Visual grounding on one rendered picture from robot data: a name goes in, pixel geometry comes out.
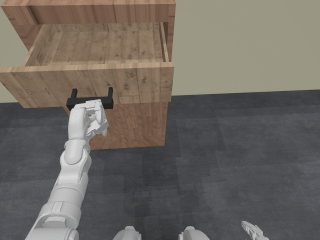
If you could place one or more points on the handle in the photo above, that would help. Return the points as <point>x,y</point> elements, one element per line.
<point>107,101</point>

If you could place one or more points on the left robot shin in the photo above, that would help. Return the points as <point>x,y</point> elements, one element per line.
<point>129,227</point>

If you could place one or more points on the drawer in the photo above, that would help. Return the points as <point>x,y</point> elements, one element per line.
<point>132,58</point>

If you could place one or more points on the cabinet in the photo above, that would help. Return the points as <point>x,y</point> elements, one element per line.
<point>131,125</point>

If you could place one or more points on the left robot forearm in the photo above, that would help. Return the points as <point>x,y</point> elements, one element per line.
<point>63,209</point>

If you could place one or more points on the right robot hand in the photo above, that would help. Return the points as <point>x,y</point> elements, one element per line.
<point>254,231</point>

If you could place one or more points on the left robot hand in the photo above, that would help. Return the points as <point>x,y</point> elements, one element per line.
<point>79,120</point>

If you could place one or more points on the left robot upper arm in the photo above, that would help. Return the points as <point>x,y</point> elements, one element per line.
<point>54,233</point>

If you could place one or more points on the robot left thigh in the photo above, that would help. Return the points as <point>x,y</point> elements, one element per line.
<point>128,234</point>

